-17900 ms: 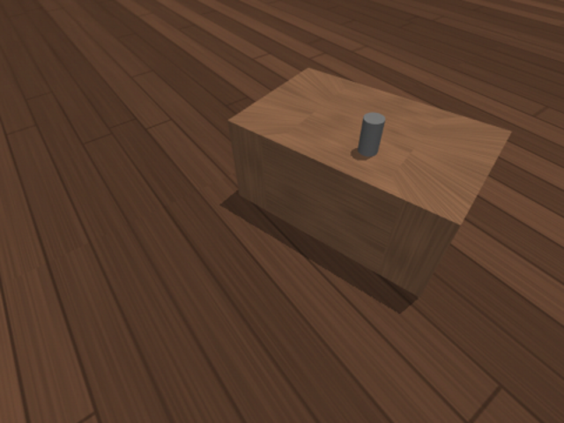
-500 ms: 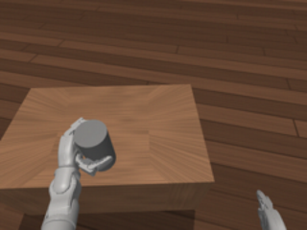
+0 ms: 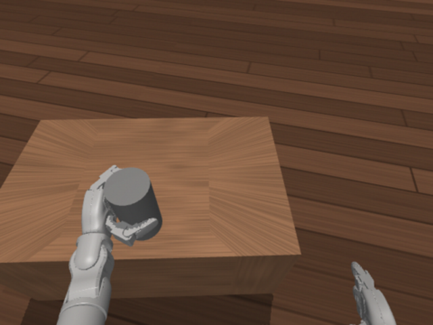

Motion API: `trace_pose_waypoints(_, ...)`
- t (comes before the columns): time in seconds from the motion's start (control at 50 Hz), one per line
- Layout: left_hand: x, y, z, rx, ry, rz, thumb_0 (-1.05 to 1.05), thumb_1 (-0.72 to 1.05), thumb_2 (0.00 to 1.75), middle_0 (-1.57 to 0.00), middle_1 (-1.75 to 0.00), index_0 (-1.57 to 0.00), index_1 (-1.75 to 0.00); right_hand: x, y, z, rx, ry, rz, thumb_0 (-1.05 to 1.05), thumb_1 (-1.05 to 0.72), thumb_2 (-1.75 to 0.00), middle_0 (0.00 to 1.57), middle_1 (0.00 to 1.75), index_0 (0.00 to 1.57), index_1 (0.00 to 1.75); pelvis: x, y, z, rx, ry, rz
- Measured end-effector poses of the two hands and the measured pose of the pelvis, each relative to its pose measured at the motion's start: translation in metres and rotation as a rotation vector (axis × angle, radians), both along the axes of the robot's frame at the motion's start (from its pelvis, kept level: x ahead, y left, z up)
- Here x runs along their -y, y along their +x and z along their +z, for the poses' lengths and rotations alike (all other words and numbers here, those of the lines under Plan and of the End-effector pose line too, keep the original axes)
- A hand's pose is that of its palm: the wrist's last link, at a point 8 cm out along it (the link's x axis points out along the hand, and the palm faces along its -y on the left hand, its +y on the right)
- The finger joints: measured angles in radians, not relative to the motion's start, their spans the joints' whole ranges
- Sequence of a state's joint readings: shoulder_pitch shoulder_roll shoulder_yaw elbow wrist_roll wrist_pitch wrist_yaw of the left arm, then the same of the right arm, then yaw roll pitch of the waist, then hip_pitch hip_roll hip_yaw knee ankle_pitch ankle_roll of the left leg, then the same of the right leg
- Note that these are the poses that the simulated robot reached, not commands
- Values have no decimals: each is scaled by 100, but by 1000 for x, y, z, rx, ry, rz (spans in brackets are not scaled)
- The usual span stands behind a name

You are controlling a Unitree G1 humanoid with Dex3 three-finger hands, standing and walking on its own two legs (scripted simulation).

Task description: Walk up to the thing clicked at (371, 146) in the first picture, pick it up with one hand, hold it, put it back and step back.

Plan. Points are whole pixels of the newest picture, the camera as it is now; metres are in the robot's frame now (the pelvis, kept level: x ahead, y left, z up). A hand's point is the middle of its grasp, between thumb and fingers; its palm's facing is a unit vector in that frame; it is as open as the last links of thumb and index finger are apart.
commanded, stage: crouch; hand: left
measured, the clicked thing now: (136, 206) +0.34 +0.16 +0.04
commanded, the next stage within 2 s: lower in 1.16 s
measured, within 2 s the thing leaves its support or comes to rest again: neither
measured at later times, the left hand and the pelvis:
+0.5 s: hand (153, 186) +0.45 +0.16 -0.06, palm faces +0.08 -1.00 +0.03, open 10.7 cm; pelvis -0.02 +0.00 -0.06, yaw -1 degrees
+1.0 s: hand (158, 178) +0.50 +0.16 -0.10, palm faces +0.10 -0.99 +0.01, open 10.7 cm; pelvis -0.04 +0.00 -0.10, yaw -2 degrees
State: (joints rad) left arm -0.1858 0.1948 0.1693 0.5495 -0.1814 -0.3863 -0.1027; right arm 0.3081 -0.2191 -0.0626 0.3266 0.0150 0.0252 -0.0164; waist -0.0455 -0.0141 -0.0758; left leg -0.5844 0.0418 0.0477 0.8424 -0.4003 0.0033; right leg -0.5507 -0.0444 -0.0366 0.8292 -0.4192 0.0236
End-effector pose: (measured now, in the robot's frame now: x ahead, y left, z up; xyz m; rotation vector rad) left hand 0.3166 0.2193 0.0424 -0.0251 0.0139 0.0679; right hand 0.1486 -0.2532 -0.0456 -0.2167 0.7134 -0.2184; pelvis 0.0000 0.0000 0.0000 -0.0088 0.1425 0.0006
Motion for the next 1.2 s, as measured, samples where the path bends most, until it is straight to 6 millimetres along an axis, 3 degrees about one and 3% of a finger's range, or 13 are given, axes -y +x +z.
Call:
trace_pose_waypoints(0.12,1,22,-24,-27,-2,-3,0,-55,106,-73,-106,-75,-105,-3,-6,3,26,-20,28,-1,54,-5,5,6,6,5,0,-9,-9,-42,-2,1)
trace_pose_waypoints(0.34,6,78,-70,-17,-9,-6,0,-53,105,-73,-103,-76,-103,16,-33,3,16,-150,36,-1,54,-5,5,6,6,5,-2,-23,-40,-165,-19,-7)
trace_pose_waypoints(0.52,8,109,-101,-18,-3,13,0,-53,105,-72,-105,-75,-104,14,-33,-6,31,-196,51,-1,53,-5,5,6,6,5,-4,-25,-66,-251,-36,-11)
trace_pose_waypoints(0.78,7,137,-125,-18,13,21,0,-53,106,-71,-107,-73,-107,11,-37,-14,54,-234,70,-1,53,-5,6,6,6,5,-1,-32,-91,-314,-53,-9)
trace_pose_waypoints(1.2,7,171,-149,-28,14,37,0,-54,107,-71,-107,-73,-107,21,-48,-12,67,-324,33,-1,52,-5,6,6,6,5,-1,-39,-114,-379,-63,-23)
